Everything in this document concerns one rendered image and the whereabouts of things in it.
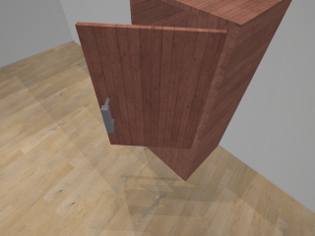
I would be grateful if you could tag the cupboard door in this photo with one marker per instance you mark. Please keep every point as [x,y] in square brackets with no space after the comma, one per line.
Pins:
[157,79]

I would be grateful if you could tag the handle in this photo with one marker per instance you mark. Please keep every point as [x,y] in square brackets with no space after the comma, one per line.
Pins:
[107,119]

